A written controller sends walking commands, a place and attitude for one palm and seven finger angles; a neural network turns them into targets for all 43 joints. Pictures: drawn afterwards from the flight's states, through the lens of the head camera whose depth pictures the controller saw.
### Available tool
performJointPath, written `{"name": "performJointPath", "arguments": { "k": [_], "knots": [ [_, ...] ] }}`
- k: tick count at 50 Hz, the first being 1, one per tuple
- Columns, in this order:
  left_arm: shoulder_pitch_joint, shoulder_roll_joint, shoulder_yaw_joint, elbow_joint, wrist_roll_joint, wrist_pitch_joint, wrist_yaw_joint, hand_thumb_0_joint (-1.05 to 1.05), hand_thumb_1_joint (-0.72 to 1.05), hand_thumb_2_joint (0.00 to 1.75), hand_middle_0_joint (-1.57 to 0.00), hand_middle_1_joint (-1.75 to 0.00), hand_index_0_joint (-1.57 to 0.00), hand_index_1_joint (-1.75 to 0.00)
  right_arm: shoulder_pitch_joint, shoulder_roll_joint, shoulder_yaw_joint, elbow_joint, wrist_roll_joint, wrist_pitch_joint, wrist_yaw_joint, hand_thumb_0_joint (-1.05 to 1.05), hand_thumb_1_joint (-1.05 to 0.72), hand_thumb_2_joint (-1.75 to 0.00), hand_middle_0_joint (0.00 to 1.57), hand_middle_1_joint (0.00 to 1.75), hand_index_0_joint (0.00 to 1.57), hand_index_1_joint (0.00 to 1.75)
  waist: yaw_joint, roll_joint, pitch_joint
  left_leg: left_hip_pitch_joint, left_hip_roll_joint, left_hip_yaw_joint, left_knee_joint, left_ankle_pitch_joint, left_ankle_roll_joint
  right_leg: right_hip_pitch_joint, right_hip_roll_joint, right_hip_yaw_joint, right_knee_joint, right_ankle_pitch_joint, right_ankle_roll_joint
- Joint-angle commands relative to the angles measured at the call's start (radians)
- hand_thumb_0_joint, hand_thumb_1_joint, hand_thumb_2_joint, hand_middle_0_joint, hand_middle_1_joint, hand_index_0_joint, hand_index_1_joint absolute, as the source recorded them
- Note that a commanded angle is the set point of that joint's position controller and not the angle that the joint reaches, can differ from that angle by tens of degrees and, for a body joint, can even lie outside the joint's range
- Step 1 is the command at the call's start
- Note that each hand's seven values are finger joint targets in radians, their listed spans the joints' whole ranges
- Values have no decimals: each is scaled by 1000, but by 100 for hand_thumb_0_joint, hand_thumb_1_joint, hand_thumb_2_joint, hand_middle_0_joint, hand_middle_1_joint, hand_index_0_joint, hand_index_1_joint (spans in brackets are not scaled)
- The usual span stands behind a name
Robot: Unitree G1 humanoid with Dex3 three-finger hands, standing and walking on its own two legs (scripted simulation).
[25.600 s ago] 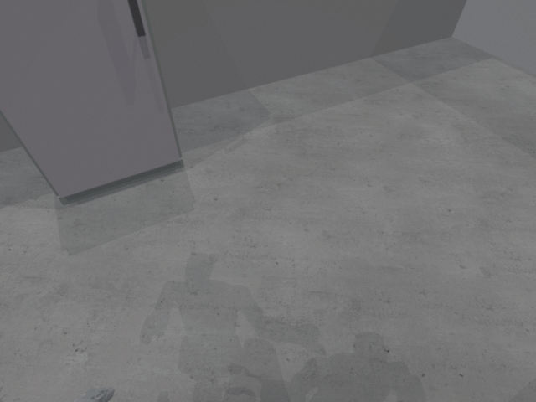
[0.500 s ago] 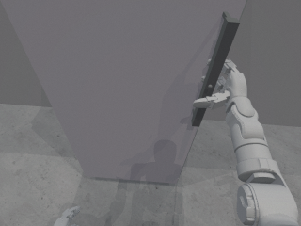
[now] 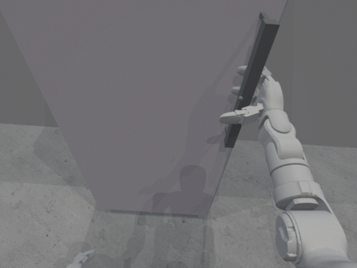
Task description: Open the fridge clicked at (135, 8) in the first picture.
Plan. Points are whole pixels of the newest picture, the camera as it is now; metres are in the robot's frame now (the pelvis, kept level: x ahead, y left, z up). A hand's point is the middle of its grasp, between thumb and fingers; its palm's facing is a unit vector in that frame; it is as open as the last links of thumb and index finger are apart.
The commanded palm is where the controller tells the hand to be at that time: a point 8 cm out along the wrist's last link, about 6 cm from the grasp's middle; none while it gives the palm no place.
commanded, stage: grip the handle and tug to test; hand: right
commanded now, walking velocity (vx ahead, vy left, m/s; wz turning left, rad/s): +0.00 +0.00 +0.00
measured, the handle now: (242, 91) +0.50 -0.11 +0.17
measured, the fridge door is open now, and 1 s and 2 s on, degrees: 0 0 0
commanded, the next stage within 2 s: pull the door a little, standing still in 1.50 s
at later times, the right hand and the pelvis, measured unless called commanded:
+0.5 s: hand (238, 96) +0.45 -0.09 +0.19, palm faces -0.04 +1.00 +0.00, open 9.9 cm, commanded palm +0.43 -0.14 +0.18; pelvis +0.01 +0.00 +0.00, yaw +1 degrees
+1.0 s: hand (238, 96) +0.45 -0.09 +0.18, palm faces -0.03 +1.00 +0.01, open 5.7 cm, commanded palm +0.42 -0.14 +0.18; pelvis +0.02 +0.00 +0.00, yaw +1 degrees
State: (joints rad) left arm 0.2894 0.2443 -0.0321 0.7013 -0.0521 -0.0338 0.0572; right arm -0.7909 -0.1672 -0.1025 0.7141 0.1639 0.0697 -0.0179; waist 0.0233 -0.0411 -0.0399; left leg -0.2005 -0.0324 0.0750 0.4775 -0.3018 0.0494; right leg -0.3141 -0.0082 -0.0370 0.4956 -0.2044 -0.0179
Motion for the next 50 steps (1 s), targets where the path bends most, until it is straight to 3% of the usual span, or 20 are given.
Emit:
{"name": "performJointPath", "arguments": {
  "k": [1, 3, 4, 11, 15, 19, 20, 25, 27, 28, 30, 34, 35, 36, 39, 41, 44, 45, 48, 50],
  "knots": [
    [-44, 122, 44, -123, -2, -55, 3, 0, 90, 90, -20, -30, -20, -30, -554, -88, 6, -196, 0, -78, 11, 0, 50, -30, 30, 120, 30, 120, 37, 77, -278, -79, 8, -61, -77, 290, -32, 251, 14, 54, -24, 165, -38],
    [-39, 119, 43, -118, -3, -63, 0, 0, 90, 90, -20, -30, -20, -30, -588, -59, 27, -179, 4, -85, 13, 0, 50, -30, 30, 120, 30, 120, 44, 60, -265, -105, 6, -58, -78, 269, -30, 255, 15, 55, -21, 150, -35],
    [-30, 123, 45, -111, -1, -64, 0, 0, 90, 90, -20, -30, -20, -30, -600, -93, 1, -174, -1, -93, 8, 0, 50, -30, 30, 120, 30, 120, 45, 73, -289, -100, 6, -58, -76, 271, -29, 262, 14, 60, -19, 155, -35],
    [-24, 124, 44, -115, -1, -69, -3, 0, 90, 90, -20, -30, -20, -30, -602, -94, 2, -146, -3, -111, 13, 0, 17, -44, 33, 125, 33, 125, 45, 85, -284, -88, 7, -62, -69, 302, -34, 236, 18, 53, -13, 164, -41],
    [-12, 130, 46, -114, 2, -69, -1, 0, 90, 90, -20, -30, -20, -30, -586, -156, -50, -124, -6, -123, 12, 0, -1, -52, 35, 127, 35, 127, 30, 95, -302, -59, 10, -64, -68, 302, -34, 216, 18, 51, -14, 161, -41],
    [-20, 123, 48, -123, -3, -72, -5, 0, 90, 90, -20, -30, -20, -30, -571, -129, -34, -172, -3, -132, 24, 0, -20, -60, 38, 130, 38, 130, 27, 45, -328, -60, 6, -63, -56, 349, -29, 252, 17, 44, -7, 203, -37],
    [-16, 127, 49, -128, 0, -71, -6, 0, 90, 90, -20, -30, -20, -30, -537, -130, -37, -173, -4, -133, 22, 0, -25, -62, 38, 131, 38, 131, 21, 74, -329, -48, 4, -57, -54, 357, -29, 249, 15, 47, -6, 220, -38],
    [-22, 130, 51, -131, -2, -65, -6, 0, 90, 90, -20, -30, -20, -30, -519, -123, -31, -187, 4, -111, 20, 0, -48, -72, 41, 134, 41, 134, 25, 111, -295, -44, 3, -57, -65, 355, -35, 233, 14, 41, -13, 207, -41],
    [-30, 129, 50, -133, -4, -59, -4, 0, 90, 90, -20, -30, -20, -30, -515, -154, -55, -208, -2, -101, 18, 0, -57, -76, 42, 135, 42, 135, 16, 93, -312, -31, 5, -63, -62, 374, -33, 234, 16, 38, -15, 213, -40],
    [-39, 121, 47, -134, -6, -59, -4, 0, 90, 90, -20, -30, -20, -30, -523, -110, -19, -207, 0, -93, 22, 0, -62, -78, 42, 136, 42, 136, 25, 54, -288, -55, 6, -65, -65, 373, -35, 242, 17, 33, -10, 211, -41],
    [-22, 131, 51, -130, -1, -54, -2, 0, 90, 90, -20, -30, -20, -30, -502, -152, -58, -190, -3, -86, 16, 0, -71, -82, 43, 137, 43, 137, 17, 106, -291, -36, 5, -58, -67, 365, -34, 228, 15, 41, -12, 214, -42],
    [-38, 121, 47, -142, -1, -48, -1, 0, 90, 90, -20, -30, -20, -30, -500, -138, -47, -248, -2, -84, 23, 0, -90, -90, 45, 140, 45, 140, 17, 72, -320, -13, 8, -65, -58, 428, -34, 247, 19, 32, -8, 252, -42],
    [-33, 125, 51, -146, 1, -46, -2, 0, 90, 90, -20, -30, -20, -30, -464, -150, -63, -247, 0, -86, 23, 0, -90, -90, 45, 140, 45, 140, 6, 101, -332, 8, 9, -60, -55, 439, -35, 242, 18, 34, -8, 266, -42],
    [-43, 124, 49, -150, -1, -44, -2, 0, 90, 90, -20, -30, -20, -30, -451, -164, -73, -271, 1, -86, 24, 0, -90, -90, 45, 140, 45, 140, 0, 72, -340, 14, 10, -64, -52, 456, -32, 247, 19, 32, -9, 277, -42],
    [-54, 116, 47, -152, -5, -40, -2, 0, 90, 90, -20, -30, -20, -30, -464, -98, -13, -286, -1, -74, 26, 0, -90, -90, 45, 140, 45, 140, 17, 65, -300, -22, 5, -59, -60, 435, -32, 264, 15, 32, -9, 266, -40],
    [-52, 125, 48, -151, -3, -34, 1, 0, 90, 90, -20, -30, -20, -30, -468, -146, -49, -284, -1, -66, 18, 0, -90, -90, 45, 140, 45, 140, 14, 88, -303, -7, 7, -63, -63, 429, -34, 251, 15, 33, -13, 257, -42],
    [-59, 121, 46, -152, -3, -29, 4, 0, 90, 90, -20, -30, -20, -30, -457, -146, -50, -290, -2, -56, 23, 0, -90, -90, 45, 140, 45, 140, 9, 76, -305, 0, 10, -67, -66, 446, -35, 254, 17, 28, -14, 260, -41],
    [-55, 126, 48, -155, 0, -25, 6, 0, 90, 90, -20, -30, -20, -30, -445, -147, -50, -288, -3, -55, 21, 0, -90, -90, 45, 140, 45, 140, 11, 107, -312, 13, 11, -63, -66, 449, -38, 254, 17, 30, -14, 269, -44],
    [-61, 119, 45, -150, -3, -23, 7, 0, 90, 90, -20, -30, -20, -30, -480, -128, -30, -297, -2, -46, 24, 0, -90, -90, 45, 140, 45, 140, 19, 70, -298, -7, 11, -65, -69, 448, -36, 263, 18, 29, -15, 266, -42],
    [-62, 122, 48, -158, 0, -22, 5, 0, 90, 90, -20, -30, -20, -30, -436, -136, -44, -315, -4, -47, 19, 0, -90, -90, 45, 140, 45, 140, 4, 71, -329, 14, 10, -62, -62, 464, -33, 276, 18, 32, -11, 299, -42]
  ]
}}
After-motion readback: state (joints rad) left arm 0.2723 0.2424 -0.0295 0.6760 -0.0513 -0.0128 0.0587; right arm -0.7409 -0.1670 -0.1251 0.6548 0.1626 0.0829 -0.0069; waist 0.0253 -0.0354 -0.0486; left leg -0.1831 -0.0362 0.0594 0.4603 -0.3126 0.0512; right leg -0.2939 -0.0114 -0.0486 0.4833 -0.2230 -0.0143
